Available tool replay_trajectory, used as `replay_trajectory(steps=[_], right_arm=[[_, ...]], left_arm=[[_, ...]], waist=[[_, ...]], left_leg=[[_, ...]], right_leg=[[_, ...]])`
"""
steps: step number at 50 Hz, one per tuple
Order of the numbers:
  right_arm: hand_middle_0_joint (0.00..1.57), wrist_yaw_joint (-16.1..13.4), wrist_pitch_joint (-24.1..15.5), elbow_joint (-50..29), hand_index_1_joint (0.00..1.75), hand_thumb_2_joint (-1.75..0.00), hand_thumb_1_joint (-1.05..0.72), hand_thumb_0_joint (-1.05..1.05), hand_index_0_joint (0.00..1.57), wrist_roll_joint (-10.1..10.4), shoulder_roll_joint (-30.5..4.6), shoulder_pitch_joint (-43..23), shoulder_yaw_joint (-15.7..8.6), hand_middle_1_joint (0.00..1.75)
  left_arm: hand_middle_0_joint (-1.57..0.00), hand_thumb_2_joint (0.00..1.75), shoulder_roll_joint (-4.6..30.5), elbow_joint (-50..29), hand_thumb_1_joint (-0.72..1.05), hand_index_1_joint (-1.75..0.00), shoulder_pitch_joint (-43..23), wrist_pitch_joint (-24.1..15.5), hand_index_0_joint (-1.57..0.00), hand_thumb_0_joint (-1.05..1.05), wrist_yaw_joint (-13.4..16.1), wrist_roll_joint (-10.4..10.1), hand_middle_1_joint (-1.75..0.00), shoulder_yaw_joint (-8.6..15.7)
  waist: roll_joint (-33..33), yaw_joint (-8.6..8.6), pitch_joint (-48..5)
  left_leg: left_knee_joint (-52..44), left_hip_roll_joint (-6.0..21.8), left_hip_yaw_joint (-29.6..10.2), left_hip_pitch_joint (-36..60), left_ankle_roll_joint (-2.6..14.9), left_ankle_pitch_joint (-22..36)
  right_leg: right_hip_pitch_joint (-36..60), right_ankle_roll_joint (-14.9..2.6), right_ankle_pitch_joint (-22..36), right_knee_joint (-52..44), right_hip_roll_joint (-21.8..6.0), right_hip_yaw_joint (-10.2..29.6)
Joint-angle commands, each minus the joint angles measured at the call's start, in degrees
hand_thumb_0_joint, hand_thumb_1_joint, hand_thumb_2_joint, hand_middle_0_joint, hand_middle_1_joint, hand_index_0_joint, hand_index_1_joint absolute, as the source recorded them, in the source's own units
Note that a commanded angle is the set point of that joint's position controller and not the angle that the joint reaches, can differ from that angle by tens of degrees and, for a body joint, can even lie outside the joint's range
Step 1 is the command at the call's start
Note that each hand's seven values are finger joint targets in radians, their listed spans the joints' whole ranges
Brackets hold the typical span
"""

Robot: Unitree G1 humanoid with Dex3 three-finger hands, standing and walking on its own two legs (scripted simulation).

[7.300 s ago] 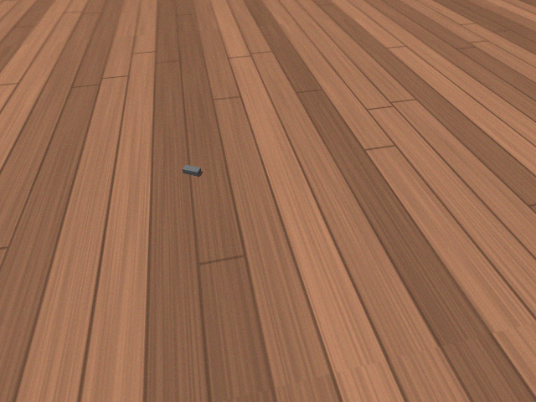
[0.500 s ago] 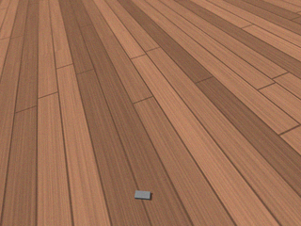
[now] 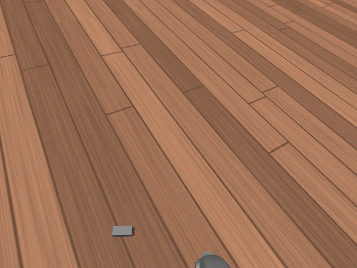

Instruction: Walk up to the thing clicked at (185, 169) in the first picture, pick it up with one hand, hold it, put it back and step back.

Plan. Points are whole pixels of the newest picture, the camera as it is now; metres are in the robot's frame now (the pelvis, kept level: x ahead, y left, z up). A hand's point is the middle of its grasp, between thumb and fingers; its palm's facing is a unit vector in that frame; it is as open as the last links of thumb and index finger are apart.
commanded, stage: walk up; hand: left
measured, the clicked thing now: (122, 231) +0.39 +0.21 -0.72
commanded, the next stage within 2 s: stand in 0.90 s
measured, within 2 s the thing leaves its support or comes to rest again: neither
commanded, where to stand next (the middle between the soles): +0.05 +0.01 m, yaw -2 degrees
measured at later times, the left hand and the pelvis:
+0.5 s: hand out of the picture +0.06 +0.39 -0.13, palm faces +0.01 -0.80 -0.60, open 7.4 cm; pelvis -0.05 +0.06 -0.03, yaw -4 degrees
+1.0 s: hand out of the picture +0.02 +0.24 -0.15, palm faces -0.11 -0.93 -0.36, open 7.4 cm; pelvis -0.04 -0.03 +0.00, yaw -6 degrees
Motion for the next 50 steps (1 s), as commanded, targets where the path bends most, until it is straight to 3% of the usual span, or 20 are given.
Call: replay_trajectory(steps=[1, 2, 3, 4, 7, 13, 19, 21, 22, 23, 24, 25, 28, 32, 40, 43, 44, 45, 47, 50], right_arm=[[0.20, 1.2, 3.0, -6.8, 0.30, -0.90, -0.90, 0.00, 0.20, 0.9, -5.3, -3.7, 0.0, 0.30], [0.20, 0.8, 3.3, -7.9, 0.30, -0.90, -0.90, 0.00, 0.20, 1.5, -3.0, -1.8, 1.0, 0.30], [0.20, 0.1, 4.2, -7.7, 0.30, -0.90, -0.90, 0.00, 0.20, 1.7, -6.0, -2.6, -0.2, 0.30], [0.20, -0.2, 4.3, -6.7, 0.30, -0.90, -0.90, 0.00, 0.20, 1.5, -8.9, -2.8, -1.5, 0.30], [0.20, 1.0, 5.4, -4.9, 0.30, -0.90, -0.90, 0.00, 0.20, 1.0, -10.9, -2.3, -2.3, 0.30], [0.20, 3.8, 7.9, -9.6, 0.30, -0.90, -0.90, 0.00, 0.20, -2.7, -11.9, -5.8, -4.1, 0.30], [0.20, 4.4, 6.0, -3.9, 0.30, -0.90, -0.90, 0.00, 0.20, 1.6, -9.2, -0.2, -3.5, 0.30], [0.20, 3.2, 3.8, 1.5, 0.30, -0.90, -0.90, 0.00, 0.20, 2.0, -10.1, 8.1, -4.0, 0.30], [0.20, 2.2, 2.8, 2.9, 0.30, -0.90, -0.90, 0.00, 0.20, 1.1, -11.8, 11.7, -4.3, 0.30], [0.20, 1.0, 2.0, 1.9, 0.30, -0.90, -0.90, 0.00, 0.20, -0.1, -16.7, 10.1, -4.9, 0.30], [0.20, 0.4, 1.5, -1.7, 0.30, -0.90, -0.90, 0.00, 0.20, 0.8, -22.6, 0.3, -5.0, 0.30], [0.20, -0.2, 0.7, -3.6, 0.30, -0.90, -0.90, 0.00, 0.20, 0.6, -24.9, -9.6, -5.1, 0.30], [0.20, -3.2, -1.6, -1.0, 0.30, -0.90, -0.90, 0.00, 0.20, 0.3, -20.5, -4.7, -5.0, 0.30], [0.20, -3.5, -3.2, 2.0, 0.30, -0.90, -0.90, 0.00, 0.20, 0.2, -19.4, 1.2, -5.0, 0.30], [0.20, 0.1, -2.6, -1.5, 0.30, -0.90, -0.90, 0.00, 0.20, -1.3, -18.5, 0.3, -4.0, 0.30], [0.20, 1.4, -0.4, -3.1, 0.30, -0.90, -0.90, 0.00, 0.20, -2.0, -13.8, -2.5, -2.4, 0.30], [0.20, 1.4, 0.0, -4.3, 0.30, -0.90, -0.90, 0.00, 0.20, -1.6, -6.9, -1.2, -0.5, 0.30], [0.20, 0.1, 0.5, -6.8, 0.30, -0.90, -0.90, 0.00, 0.20, 1.8, 0.1, -5.7, -0.1, 0.30], [0.20, -0.9, 1.1, -7.8, 0.30, -0.90, -0.90, 0.00, 0.20, 2.1, -10.4, -9.7, -2.3, 0.30], [0.20, 0.3, 1.4, -1.1, 0.30, -0.90, -0.90, 0.00, 0.20, 2.9, -9.3, 3.1, -2.9, 0.30]], left_arm=[[-0.20, 0.90, 13.7, 1.3, 0.90, -0.30, 10.5, -4.5, -0.20, 0.00, 3.6, -0.1, -0.30, 4.1], [-0.20, 0.90, 18.5, -0.3, 0.90, -0.30, 10.2, -5.0, -0.20, 0.00, 4.2, 0.9, -0.30, 4.9], [-0.20, 0.90, 19.2, -2.3, 0.90, -0.30, 7.1, -4.7, -0.20, 0.00, 4.3, 0.8, -0.30, 4.3], [-0.20, 0.90, 20.3, -3.5, 0.90, -0.30, 1.8, -4.4, -0.20, 0.00, 4.8, 0.9, -0.30, 4.4], [-0.20, 0.90, 17.4, -2.7, 0.90, -0.30, 0.2, -4.5, -0.20, 0.00, 6.8, 0.9, -0.30, 3.8], [-0.20, 0.90, 17.2, -3.6, 0.90, -0.30, 4.9, -5.3, -0.20, 0.00, 10.2, 0.5, -0.30, 4.7], [-0.20, 0.90, 15.8, -7.9, 0.90, -0.30, -7.7, -4.0, -0.20, 0.00, 7.4, 3.5, -0.30, 3.9], [-0.20, 0.90, 12.4, -7.9, 0.90, -0.30, -9.8, -1.6, -0.20, 0.00, 5.9, 3.1, -0.30, 3.1], [-0.20, 0.90, 9.3, -8.2, 0.90, -0.30, -9.2, -0.7, -0.20, 0.00, 5.9, 2.9, -0.30, 2.3], [-0.20, 0.90, 5.9, -9.4, 0.90, -0.30, -9.0, -0.2, -0.20, 0.00, 5.8, 2.3, -0.30, 1.3], [-0.20, 0.90, 9.6, -9.6, 0.90, -0.30, -11.9, -0.1, -0.20, 0.00, 5.9, 2.5, -0.30, 2.6], [-0.20, 0.90, 13.9, -8.0, 0.90, -0.30, -13.0, -0.3, -0.20, 0.00, 5.6, 3.0, -0.30, 3.6], [-0.20, 0.90, 15.7, -4.7, 0.90, -0.30, -3.1, 1.6, -0.20, 0.00, 2.2, 3.8, -0.30, 5.7], [-0.20, 0.90, 13.9, -5.9, 0.90, -0.30, -1.6, 2.6, -0.20, 0.00, -0.9, 4.0, -0.30, 6.5], [-0.20, 0.90, 12.6, -6.5, 0.90, -0.30, -1.7, 0.0, -0.20, 0.00, -3.0, 1.8, -0.30, 5.8], [-0.20, 0.90, 13.0, 0.8, 0.90, -0.30, 16.1, -2.3, -0.20, 0.00, -1.1, 1.8, -0.30, 7.1], [-0.20, 0.90, 17.3, 2.5, 0.90, -0.30, 22.5, -3.0, -0.20, 0.00, 0.0, 2.4, -0.30, 8.1], [-0.20, 0.90, 19.1, -1.0, 0.90, -0.30, 14.6, -4.0, -0.20, 0.00, 1.9, 1.8, -0.30, 4.2], [-0.20, 0.90, 17.6, -3.0, 0.90, -0.30, 3.3, -4.4, -0.20, 0.00, 3.3, 2.1, -0.30, 4.2], [-0.20, 0.90, 13.8, -5.2, 0.90, -0.30, -3.2, -4.6, -0.20, 0.00, 3.9, 1.4, -0.30, 2.2]], waist=[[8.9, 4.55, -11.2], [-3.4, 3.44, -13.1], [1.5, 3.16, -16.1], [0.3, 1.85, -15.3], [0.7, 0.07, -11.2], [-2.0, 2.25, -13.6], [-17.5, 0.01, -13.4], [-9.3, -3.79, -12.4], [0.5, -5.93, -10.3], [10.7, -5.25, -6.5], [7.3, -3.04, -2.1], [5.7, -0.41, 1.8], [1.5, 3.11, 1.4], [15.2, 2.11, -3.7], [29.4, 0.28, -4.4], [15.0, 8.88, -7.7], [-1.8, 11.39, -7.3], [-10.2, 6.29, -2.1], [6.6, 2.47, 0.9], [-1.2, -2.45, -5.5]], left_leg=[[15.4, -5.0, 3.1, -12.6, 9.07, 6.8], [23.3, -8.2, 0.6, -20.1, 6.76, -10.2], [25.8, -7.0, -8.4, -14.5, 6.46, -12.3], [25.3, -5.4, -7.7, -13.2, 5.88, -12.9], [24.6, -2.6, -7.8, -18.6, 5.27, -6.3], [30.6, -2.0, -9.4, -22.4, 4.05, -1.8], [8.3, -6.8, 0.8, -3.8, 4.07, -7.8], [-5.5, -10.1, 4.3, 6.9, 2.72, 0.2], [-10.0, -9.5, 0.4, 6.1, 2.72, -0.7], [-19.4, 3.0, -22.4, 2.0, 6.50, -14.2], [-30.9, 18.7, -48.6, -10.9, 15.01, -21.0], [-32.5, 23.5, -53.8, -17.3, 22.20, -24.8], [-21.9, 12.2, -30.4, -3.2, 16.41, -8.8], [-23.4, 8.7, -25.0, 1.3, 12.84, -13.1], [-24.7, 5.5, -13.6, -0.9, 15.09, -16.9], [1.5, -1.6, -3.5, -14.8, 12.37, -11.8], [21.2, -7.6, 0.8, -27.3, 9.66, -13.9], [24.1, -12.2, -5.4, -29.8, 5.88, -11.1], [19.6, -7.5, -9.4, -20.4, 8.77, -6.4], [8.8, -5.2, -4.5, -9.6, 6.93, -4.0]], right_leg=[[21.8, 0.71, 20.7, -15.7, 1.5, -0.8], [22.6, -5.49, 32.1, -17.7, -12.2, 21.5], [16.8, -14.07, 23.0, -21.6, -19.2, 32.0], [12.4, -16.38, 12.8, -22.8, -19.7, 32.7], [13.5, -12.39, 10.1, -17.9, -13.7, 22.1], [13.6, -14.75, 18.0, -13.4, -14.6, 21.7], [-4.8, -11.39, -21.0, -18.3, -5.8, 12.2], [-12.2, -9.18, -27.8, -7.1, -0.7, 8.7], [-15.6, -8.17, -27.2, 5.5, 3.6, 7.7], [-22.5, -6.06, -19.6, 18.9, 9.1, 5.9], [-22.0, -3.11, -14.1, 21.4, 6.1, 9.7], [-18.5, -1.94, -12.8, 24.5, 2.7, 10.2], [-21.7, -0.71, -2.8, 28.1, 2.1, 10.6], [-17.9, -0.29, -0.7, 26.0, 1.7, 7.6], [-2.2, -0.42, -14.8, -0.4, -0.3, -4.9], [23.9, -0.74, -9.6, -17.1, 3.5, -9.4], [31.1, -1.29, -15.5, -19.9, -0.5, 1.2], [17.8, -3.91, 3.6, -32.7, -20.5, 33.0], [3.8, -13.57, 2.3, -29.9, -18.2, 31.1], [7.7, -10.48, 2.4, -24.6, -13.4, 15.5]])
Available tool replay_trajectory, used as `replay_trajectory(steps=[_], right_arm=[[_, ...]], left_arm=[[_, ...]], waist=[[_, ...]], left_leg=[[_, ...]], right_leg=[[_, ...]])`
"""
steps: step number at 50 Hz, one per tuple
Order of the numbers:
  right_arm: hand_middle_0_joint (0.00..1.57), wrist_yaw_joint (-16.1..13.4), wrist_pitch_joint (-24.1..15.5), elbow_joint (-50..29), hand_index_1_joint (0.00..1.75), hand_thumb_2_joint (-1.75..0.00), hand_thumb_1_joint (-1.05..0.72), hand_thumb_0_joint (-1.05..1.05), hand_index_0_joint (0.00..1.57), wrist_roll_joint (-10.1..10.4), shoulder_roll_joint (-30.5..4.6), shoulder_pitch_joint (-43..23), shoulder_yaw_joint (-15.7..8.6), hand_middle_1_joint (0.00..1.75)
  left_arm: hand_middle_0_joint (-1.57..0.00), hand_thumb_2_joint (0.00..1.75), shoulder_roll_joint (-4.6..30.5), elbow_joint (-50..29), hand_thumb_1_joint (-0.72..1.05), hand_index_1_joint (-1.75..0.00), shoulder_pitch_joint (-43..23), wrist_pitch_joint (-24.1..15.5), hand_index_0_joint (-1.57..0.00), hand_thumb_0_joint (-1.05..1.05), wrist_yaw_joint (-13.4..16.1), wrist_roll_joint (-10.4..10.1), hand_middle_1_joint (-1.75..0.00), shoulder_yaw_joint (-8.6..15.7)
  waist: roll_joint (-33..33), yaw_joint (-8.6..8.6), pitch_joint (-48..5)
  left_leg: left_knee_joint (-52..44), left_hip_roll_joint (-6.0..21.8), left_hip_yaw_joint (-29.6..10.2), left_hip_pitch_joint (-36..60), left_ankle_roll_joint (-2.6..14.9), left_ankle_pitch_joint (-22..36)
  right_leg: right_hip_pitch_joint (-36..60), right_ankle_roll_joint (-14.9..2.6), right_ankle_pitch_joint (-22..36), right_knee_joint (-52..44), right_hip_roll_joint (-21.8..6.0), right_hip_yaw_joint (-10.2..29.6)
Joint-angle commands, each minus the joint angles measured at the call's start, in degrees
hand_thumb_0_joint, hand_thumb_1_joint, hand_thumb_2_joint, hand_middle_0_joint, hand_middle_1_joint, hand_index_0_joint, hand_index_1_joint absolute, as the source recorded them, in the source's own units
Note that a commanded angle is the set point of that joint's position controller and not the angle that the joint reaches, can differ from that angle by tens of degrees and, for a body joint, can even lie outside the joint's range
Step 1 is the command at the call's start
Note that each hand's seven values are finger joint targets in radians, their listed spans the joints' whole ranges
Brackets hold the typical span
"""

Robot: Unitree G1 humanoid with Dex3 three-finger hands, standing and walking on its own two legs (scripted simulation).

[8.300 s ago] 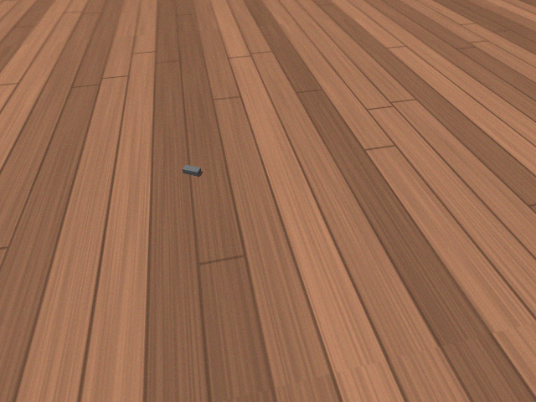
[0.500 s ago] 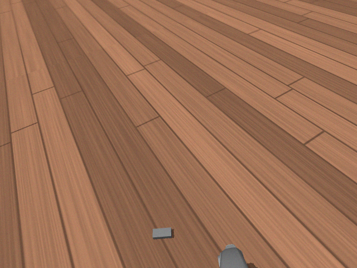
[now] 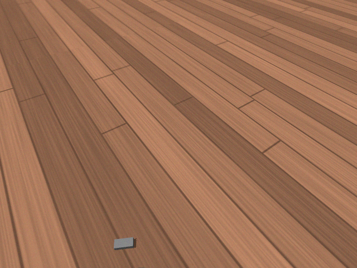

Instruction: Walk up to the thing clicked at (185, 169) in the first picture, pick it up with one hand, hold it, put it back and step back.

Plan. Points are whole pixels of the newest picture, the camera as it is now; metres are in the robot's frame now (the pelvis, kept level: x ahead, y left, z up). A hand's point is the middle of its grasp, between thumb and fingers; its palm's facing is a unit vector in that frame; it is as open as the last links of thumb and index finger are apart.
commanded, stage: stand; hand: left
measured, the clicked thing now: (124, 243) +0.40 +0.28 -0.73
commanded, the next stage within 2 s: none
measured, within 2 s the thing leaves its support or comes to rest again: neither
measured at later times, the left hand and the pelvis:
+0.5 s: hand out of the picture +0.15 +0.21 -0.11, palm faces -0.01 -0.94 -0.33, open 7.4 cm; pelvis +0.04 -0.03 +0.03, yaw +1 degrees
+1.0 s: hand out of the picture +0.10 +0.23 -0.12, palm faces -0.01 -0.95 -0.32, open 7.4 cm; pelvis +0.03 -0.02 +0.04, yaw +0 degrees
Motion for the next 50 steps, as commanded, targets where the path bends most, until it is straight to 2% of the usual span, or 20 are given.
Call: replay_trajectory(steps=[1, 4, 5, 6, 7, 8, 9, 10, 11, 12, 14, 16, 17, 20, 26, 30, 35, 43, 47, 50], right_arm=[[0.20, 0.7, -2.0, -2.7, 0.30, -0.90, -0.90, 0.00, 0.20, 1.0, -7.8, 6.2, -1.5, 0.30], [0.20, 1.2, -2.9, -0.8, 0.30, -0.90, -0.90, 0.00, 0.20, 0.2, -7.6, 6.6, -1.6, 0.30], [0.20, 1.0, -3.4, -1.4, 0.30, -0.90, -0.90, 0.00, 0.20, -0.4, -8.4, 6.2, -1.5, 0.30], [0.20, 1.2, -3.8, -2.8, 0.30, -0.90, -0.90, 0.00, 0.20, -1.2, -10.8, 2.0, -1.5, 0.30], [0.20, 1.2, -4.0, -4.4, 0.30, -0.90, -0.90, 0.00, 0.20, -1.6, -12.5, -1.6, -1.2, 0.30], [0.20, 1.3, -3.8, -4.9, 0.30, -0.90, -0.90, 0.00, 0.20, -1.7, -13.4, -5.8, -1.2, 0.30], [0.20, 1.5, -3.8, -4.9, 0.30, -0.90, -0.90, 0.00, 0.20, -1.7, -12.1, -10.1, -0.7, 0.30], [0.20, 1.9, -3.7, -4.2, 0.30, -0.90, -0.90, 0.00, 0.20, -1.2, -9.3, -11.4, 0.1, 0.30], [0.20, 2.0, -3.6, -4.0, 0.30, -0.90, -0.90, 0.00, 0.20, -0.5, -6.5, -11.3, 0.9, 0.30], [0.20, 2.0, -3.8, -3.5, 0.30, -0.90, -0.90, 0.00, 0.20, 0.1, -4.7, -9.8, 1.4, 0.30], [0.20, 2.3, -3.8, -1.1, 0.30, -0.90, -0.90, 0.00, 0.20, 0.3, -4.1, -7.4, 1.8, 0.30], [0.20, 2.7, -3.8, 0.5, 0.30, -0.90, -0.90, 0.00, 0.20, -0.1, -4.0, -9.1, 2.2, 0.30], [0.20, 2.8, -3.5, 1.4, 0.30, -0.90, -0.90, 0.00, 0.20, 0.0, -3.1, -9.4, 2.4, 0.30], [0.20, 2.8, -3.0, 2.3, 0.30, -0.90, -0.90, 0.00, 0.20, 0.1, -2.7, -9.9, 2.8, 0.30], [0.20, 2.6, -2.4, 4.8, 0.30, -0.90, -0.90, 0.00, 0.20, -0.1, -2.6, -13.3, 3.5, 0.30], [0.20, 2.6, -2.8, 5.9, 0.30, -0.90, -0.90, 0.00, 0.20, -0.3, -3.1, -14.7, 3.7, 0.30], [0.20, 2.5, -2.7, 7.2, 0.30, -0.90, -0.90, 0.00, 0.20, -0.1, -3.3, -15.3, 3.9, 0.30], [0.20, 2.5, -2.8, 8.8, 0.30, -0.90, -0.90, 0.00, 0.20, -0.3, -2.9, -16.2, 4.2, 0.30], [0.20, 2.5, -3.0, 9.7, 0.30, -0.90, -0.90, 0.00, 0.20, -0.4, -3.0, -15.2, 4.2, 0.30], [0.20, 2.5, -2.9, 10.4, 0.30, -0.90, -0.90, 0.00, 0.20, -0.4, -2.4, -15.1, 4.3, 0.30]], left_arm=[[-0.20, 0.90, 16.5, -5.8, 0.90, -0.30, -9.0, -2.5, -0.20, 0.00, 2.8, -0.5, -0.30, 3.0], [-0.20, 0.90, 12.3, -4.3, 0.90, -0.30, -10.2, -2.3, -0.20, 0.00, 2.7, -0.7, -0.30, 1.7], [-0.20, 0.90, 9.8, -3.6, 0.90, -0.30, -8.6, -2.3, -0.20, 0.00, 2.6, -1.0, -0.30, 0.9], [-0.20, 0.90, 6.5, -3.4, 0.90, -0.30, -6.9, -2.0, -0.20, 0.00, 2.5, -1.5, -0.30, 0.0], [-0.20, 0.90, 6.4, -2.8, 0.90, -0.30, -5.6, -1.4, -0.20, 0.00, 2.5, -1.9, -0.30, 0.2], [-0.20, 0.90, 8.4, -1.8, 0.90, -0.30, -5.3, -1.0, -0.20, 0.00, 2.6, -2.3, -0.30, 1.0], [-0.20, 0.90, 7.9, -0.9, 0.90, -0.30, -4.4, -1.3, -0.20, 0.00, 2.5, -2.2, -0.30, 0.8], [-0.20, 0.90, 6.9, 0.4, 0.90, -0.30, -3.8, -2.1, -0.20, 0.00, 2.2, -1.8, -0.30, 0.4], [-0.20, 0.90, 8.4, 0.8, 0.90, -0.30, -4.0, -2.7, -0.20, 0.00, 2.0, -1.3, -0.30, 0.6], [-0.20, 0.90, 10.4, 0.6, 0.90, -0.30, -5.2, -3.3, -0.20, 0.00, 2.0, -0.9, -0.30, 0.9], [-0.20, 0.90, 12.4, 0.0, 0.90, -0.30, -10.0, -3.9, -0.20, 0.00, 2.2, -0.4, -0.30, 1.1], [-0.20, 0.90, 9.5, 1.2, 0.90, -0.30, -9.4, -3.8, -0.20, 0.00, 2.3, -1.1, -0.30, 0.2], [-0.20, 0.90, 9.3, 1.6, 0.90, -0.30, -9.9, -3.5, -0.20, 0.00, 2.5, -1.2, -0.30, 0.1], [-0.20, 0.90, 9.8, 2.2, 0.90, -0.30, -11.2, -3.1, -0.20, 0.00, 2.8, -1.3, -0.30, 0.2], [-0.20, 0.90, 9.2, 3.8, 0.90, -0.30, -14.8, -2.1, -0.20, 0.00, 2.6, -1.1, -0.30, 0.0], [-0.20, 0.90, 9.2, 5.4, 0.90, -0.30, -14.8, -2.0, -0.20, 0.00, 2.3, -1.1, -0.30, -0.1], [-0.20, 0.90, 8.9, 6.9, 0.90, -0.30, -16.1, -1.9, -0.20, 0.00, 2.1, -1.1, -0.30, -0.4], [-0.20, 0.90, 8.0, 9.5, 0.90, -0.30, -15.9, -1.3, -0.20, 0.00, 1.8, -1.1, -0.30, -0.7], [-0.20, 0.90, 7.8, 9.7, 0.90, -0.30, -16.1, -1.5, -0.20, 0.00, 1.9, -1.1, -0.30, -0.9], [-0.20, 0.90, 7.5, 10.5, 0.90, -0.30, -15.4, -1.4, -0.20, 0.00, 1.9, -1.2, -0.30, -1.0]], waist=[[-10.9, -4.79, -3.6], [-10.1, -5.44, -4.5], [-7.4, -5.45, -5.5], [-0.3, -3.45, -4.9], [1.4, -1.52, -4.4], [2.1, -0.10, -2.5], [3.2, 1.50, -1.3], [1.7, 2.09, -1.9], [-1.2, 1.54, -4.3], [-3.8, -0.17, -7.9], [-2.9, -2.43, -7.9], [-3.6, -1.12, -8.5], [-4.5, -1.00, -8.7], [-4.1, -1.16, -10.4], [1.0, -1.25, -7.5], [2.8, -0.73, -7.7], [1.5, -1.17, -8.0], [-0.4, -0.89, -5.5], [0.1, -1.28, -7.8], [0.2, -1.18, -5.8]], left_leg=[[-12.3, 1.7, 4.1, 4.3, -0.21, 3.8], [-27.6, -0.7, 6.1, 17.7, 0.11, 16.6], [-34.0, 2.9, -0.3, 20.9, -0.17, 20.5], [-38.6, 9.5, -13.3, 20.4, 2.01, 18.1], [-43.1, 16.0, -20.6, 16.2, 4.99, 12.0], [-44.4, 16.5, -20.1, 6.5, 9.75, 2.9], [-42.8, 14.3, -15.8, 3.0, 9.15, 4.2], [-40.6, 10.1, -9.4, 2.2, 5.95, 9.8], [-35.7, 5.7, -3.6, 4.8, 2.80, 17.1], [-29.7, 2.0, 1.0, 11.4, 0.77, 24.9], [-32.5, 1.8, 1.7, 16.1, 0.08, 25.4], [-33.2, 3.7, 0.0, 18.5, 0.72, 33.1], [-33.7, 3.6, 0.5, 18.0, 0.56, 32.8], [-36.0, 4.0, 1.5, 18.6, -0.09, 36.0], [-40.9, 4.8, 0.9, 19.2, -1.50, 29.6], [-41.9, 5.6, 0.7, 19.8, -2.04, 33.2], [-43.2, 6.0, 0.7, 20.0, -2.23, 31.2], [-46.0, 5.9, 0.2, 19.2, -2.34, 22.6], [-45.4, 6.2, 0.2, 19.9, -2.06, 26.5], [-46.4, 6.1, -0.2, 18.9, -1.99, 22.4]], right_leg=[[-1.4, -10.52, 9.0, -19.5, -14.7, 19.5], [-6.2, -6.97, 11.0, -14.5, -8.4, 9.8], [-7.6, -4.74, 11.6, -11.3, -6.9, 8.5], [-10.4, -2.47, 5.2, -7.6, -2.5, 5.9], [-7.7, -2.06, -1.3, -3.8, -0.1, 2.7], [-0.3, -2.26, -5.9, -2.1, -0.1, 3.0], [3.7, -2.38, -5.1, -6.4, -1.3, 3.9], [8.2, -2.38, 1.2, -14.7, -2.2, 4.3], [10.2, -3.33, 8.7, -18.7, -5.3, 8.4], [8.1, -4.92, 15.6, -21.5, -9.0, 13.0], [5.8, -5.53, 21.4, -21.4, -10.1, 13.2], [7.5, -2.60, 28.3, -21.0, -7.8, 9.7], [9.0, -1.73, 28.5, -22.4, -7.3, 8.9], [13.6, -1.50, 35.1, -21.9, -7.3, 7.7], [11.7, -2.06, 18.1, -27.4, -6.5, 8.0], [13.2, -1.94, 21.7, -28.0, -6.6, 7.5], [14.0, -1.78, 21.3, -29.8, -6.4, 7.4], [10.4, -1.59, 10.4, -32.4, -5.6, 7.4], [12.3, -1.47, 14.5, -31.8, -6.0, 7.1], [10.6, -1.27, 11.0, -32.3, -5.6, 7.2]])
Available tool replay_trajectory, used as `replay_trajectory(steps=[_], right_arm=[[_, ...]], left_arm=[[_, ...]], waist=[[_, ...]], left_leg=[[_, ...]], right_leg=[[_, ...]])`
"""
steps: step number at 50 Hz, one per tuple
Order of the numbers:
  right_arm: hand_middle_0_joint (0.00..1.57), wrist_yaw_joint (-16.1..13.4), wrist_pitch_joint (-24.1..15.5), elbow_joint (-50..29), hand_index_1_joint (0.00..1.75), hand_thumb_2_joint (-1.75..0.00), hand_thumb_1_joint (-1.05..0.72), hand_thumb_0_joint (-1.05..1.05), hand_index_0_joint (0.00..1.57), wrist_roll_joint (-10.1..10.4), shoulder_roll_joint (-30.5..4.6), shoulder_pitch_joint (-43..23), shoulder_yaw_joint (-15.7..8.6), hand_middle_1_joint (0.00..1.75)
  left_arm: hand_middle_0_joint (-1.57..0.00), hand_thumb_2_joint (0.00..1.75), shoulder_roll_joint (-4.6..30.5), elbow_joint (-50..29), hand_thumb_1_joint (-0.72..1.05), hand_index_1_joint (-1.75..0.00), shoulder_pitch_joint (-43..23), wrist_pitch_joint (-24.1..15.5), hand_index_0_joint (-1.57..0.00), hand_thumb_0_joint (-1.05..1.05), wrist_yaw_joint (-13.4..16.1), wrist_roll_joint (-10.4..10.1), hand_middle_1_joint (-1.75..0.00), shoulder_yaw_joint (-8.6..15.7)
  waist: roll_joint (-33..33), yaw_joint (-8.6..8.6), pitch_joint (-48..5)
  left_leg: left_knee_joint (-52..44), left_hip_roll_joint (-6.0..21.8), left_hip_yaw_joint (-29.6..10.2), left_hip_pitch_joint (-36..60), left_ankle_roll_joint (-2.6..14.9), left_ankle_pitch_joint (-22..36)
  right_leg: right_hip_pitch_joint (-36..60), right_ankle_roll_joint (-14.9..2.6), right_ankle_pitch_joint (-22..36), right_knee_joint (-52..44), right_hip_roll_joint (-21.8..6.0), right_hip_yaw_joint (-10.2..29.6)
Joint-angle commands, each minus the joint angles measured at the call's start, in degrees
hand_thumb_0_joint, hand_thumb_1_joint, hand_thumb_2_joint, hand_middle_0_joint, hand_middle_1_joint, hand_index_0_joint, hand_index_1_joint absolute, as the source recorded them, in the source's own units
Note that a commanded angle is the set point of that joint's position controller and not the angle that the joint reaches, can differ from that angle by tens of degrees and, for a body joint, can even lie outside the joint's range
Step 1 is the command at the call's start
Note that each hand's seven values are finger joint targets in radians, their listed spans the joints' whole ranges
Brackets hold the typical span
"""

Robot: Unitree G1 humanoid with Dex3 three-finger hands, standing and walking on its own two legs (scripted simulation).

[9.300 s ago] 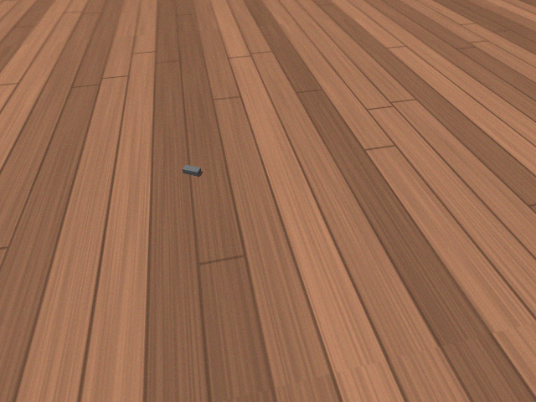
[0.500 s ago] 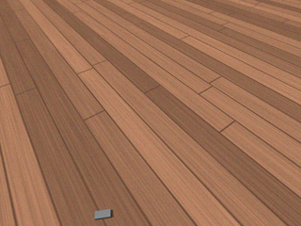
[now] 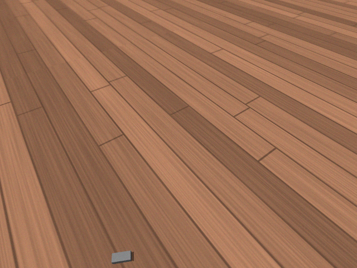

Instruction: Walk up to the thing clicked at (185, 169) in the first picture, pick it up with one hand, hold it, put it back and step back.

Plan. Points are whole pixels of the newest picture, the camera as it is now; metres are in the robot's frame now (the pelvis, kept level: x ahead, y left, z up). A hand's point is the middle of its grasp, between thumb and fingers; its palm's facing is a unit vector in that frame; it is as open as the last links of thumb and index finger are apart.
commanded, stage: stand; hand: left
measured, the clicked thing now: (121, 257) +0.37 +0.30 -0.77
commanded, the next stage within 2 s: none
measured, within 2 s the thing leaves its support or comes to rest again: neither
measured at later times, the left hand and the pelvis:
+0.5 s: hand out of the picture +0.06 +0.25 -0.17, palm faces -0.02 -0.96 -0.29, open 7.4 cm; pelvis +0.00 +0.02 +0.00, yaw +0 degrees
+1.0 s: hand out of the picture +0.10 +0.27 -0.16, palm faces -0.02 -0.95 -0.33, open 7.4 cm; pelvis +0.02 +0.02 +0.00, yaw +0 degrees
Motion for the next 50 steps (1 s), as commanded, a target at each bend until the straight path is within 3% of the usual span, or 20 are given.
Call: replay_trajectory(steps=[1, 8, 13, 15, 20, 24, 26, 28, 33, 41, 46, 50], right_arm=[[0.20, -0.9, -1.2, -3.2, 0.30, -0.90, -0.90, 0.00, 0.20, 0.0, -12.6, -3.0, -2.2, 0.30], [0.20, -0.9, -1.0, -2.4, 0.30, -0.90, -0.90, 0.00, 0.20, -0.1, -10.8, -2.2, -1.8, 0.30], [0.20, -1.1, -1.3, -2.5, 0.30, -0.90, -0.90, 0.00, 0.20, -0.2, -11.7, -2.6, -2.0, 0.30], [0.20, -1.1, -1.1, -2.5, 0.30, -0.90, -0.90, 0.00, 0.20, -0.1, -11.3, -3.0, -1.9, 0.30], [0.20, -1.1, -1.2, -2.8, 0.30, -0.90, -0.90, 0.00, 0.20, -0.1, -11.9, -2.6, -2.1, 0.30], [0.20, -1.1, -1.1, -2.8, 0.30, -0.90, -0.90, 0.00, 0.20, -0.1, -12.6, -2.0, -2.3, 0.30], [0.20, -1.0, -1.4, -3.1, 0.30, -0.90, -0.90, 0.00, 0.20, -0.2, -12.5, -2.7, -2.4, 0.30], [0.20, -1.1, -1.6, -3.0, 0.30, -0.90, -0.90, 0.00, 0.20, -0.2, -12.5, -2.4, -2.4, 0.30], [0.20, -1.2, -1.4, -3.0, 0.30, -0.90, -0.90, 0.00, 0.20, -0.1, -13.4, -2.9, -2.6, 0.30], [0.20, -1.2, -1.7, -3.2, 0.30, -0.90, -0.90, 0.00, 0.20, -0.1, -13.4, -2.3, -2.4, 0.30], [0.20, -1.2, -1.3, -3.1, 0.30, -0.90, -0.90, 0.00, 0.20, 0.0, -13.9, -2.7, -2.4, 0.30], [0.20, -1.2, -1.5, -3.3, 0.30, -0.90, -0.90, 0.00, 0.20, 0.0, -13.7, -2.5, -2.4, 0.30]], left_arm=[[-0.20, 0.90, 10.8, -2.9, 0.90, -0.30, -2.7, -1.4, -0.20, 0.00, 0.6, 0.2, -0.30, 1.9], [-0.20, 0.90, 9.4, -2.2, 0.90, -0.30, -1.5, -1.1, -0.20, 0.00, 0.7, 0.4, -0.30, 1.4], [-0.20, 0.90, 10.0, -2.2, 0.90, -0.30, -1.0, -1.2, -0.20, 0.00, 0.8, 0.4, -0.30, 1.7], [-0.20, 0.90, 8.6, -1.7, 0.90, -0.30, 0.8, -1.1, -0.20, 0.00, 0.8, 0.6, -0.30, 1.2], [-0.20, 0.90, 9.7, -2.7, 0.90, -0.30, -0.2, -1.3, -0.20, 0.00, 1.0, 0.8, -0.30, 1.3], [-0.20, 0.90, 10.0, -3.0, 0.90, -0.30, -0.2, -1.3, -0.20, 0.00, 0.9, 0.7, -0.30, 1.3], [-0.20, 0.90, 10.4, -3.3, 0.90, -0.30, 0.2, -1.6, -0.20, 0.00, 1.0, 0.7, -0.30, 1.5], [-0.20, 0.90, 10.4, -3.4, 0.90, -0.30, -0.1, -1.6, -0.20, 0.00, 1.0, 0.6, -0.30, 1.5], [-0.20, 0.90, 10.3, -3.6, 0.90, -0.30, -0.1, -1.2, -0.20, 0.00, 1.0, 0.6, -0.30, 1.4], [-0.20, 0.90, 11.2, -4.5, 0.90, -0.30, -0.8, -1.4, -0.20, 0.00, 1.1, 0.5, -0.30, 1.4], [-0.20, 0.90, 11.2, -4.2, 0.90, -0.30, -0.9, -1.0, -0.20, 0.00, 1.0, 0.5, -0.30, 1.4], [-0.20, 0.90, 11.8, -4.6, 0.90, -0.30, -1.1, -1.2, -0.20, 0.00, 1.1, 0.7, -0.30, 1.5]], waist=[[-0.2, -0.17, -4.2], [1.1, -0.33, -4.3], [1.1, 0.21, -5.2], [1.3, 0.57, -4.3], [0.3, 0.00, -4.8], [0.3, -0.33, -4.1], [0.1, 0.11, -6.4], [0.1, 0.00, -6.2], [0.4, 0.19, -4.6], [-0.5, -0.01, -7.6], [0.8, 0.00, -4.5], [-0.1, -0.02, -6.7]], left_leg=[[-4.2, 6.7, -7.8, 2.8, 1.13, -3.6], [-5.4, 6.6, -8.5, 1.0, 1.41, -6.2], [-6.1, 6.7, -9.0, 0.8, 1.42, -4.4], [-6.1, 6.3, -9.0, 0.7, 1.56, -7.0], [-4.6, 6.2, -8.4, 1.5, 1.50, -2.4], [-5.1, 6.1, -8.8, 0.5, 1.59, -5.1], [-3.7, 6.3, -8.2, 3.2, 1.71, 1.5], [-3.8, 6.3, -8.1, 3.5, 1.57, 2.9], [-5.1, 6.3, -8.6, 2.1, 1.36, -1.0], [-2.5, 6.8, -7.5, 5.9, 1.53, 11.4], [-5.4, 6.4, -8.4, 3.0, 1.18, 1.1], [-4.0, 6.4, -7.8, 5.2, 1.24, 6.9]], right_leg=[[-4.5, -0.16, -1.8, -4.4, -7.8, 7.2], [-3.8, -0.11, -1.7, -3.3, -7.6, 6.8], [-2.5, 0.03, 0.4, -1.9, -7.8, 6.3], [-4.2, 0.08, -1.5, -2.5, -7.6, 6.2], [-4.1, 0.09, -0.3, -2.2, -8.3, 6.5], [-4.3, 0.07, -1.6, -2.6, -8.2, 6.3], [-3.5, 0.08, 1.9, -2.2, -8.6, 6.5], [-3.2, 0.07, 2.5, -2.0, -8.6, 6.4], [-3.6, 0.15, 0.3, -2.2, -8.3, 5.9], [-1.7, 0.43, 6.7, -1.9, -8.9, 5.5], [-2.5, 0.22, 1.3, -2.8, -8.7, 5.6], [-1.3, 0.20, 4.0, -2.9, -9.1, 5.8]])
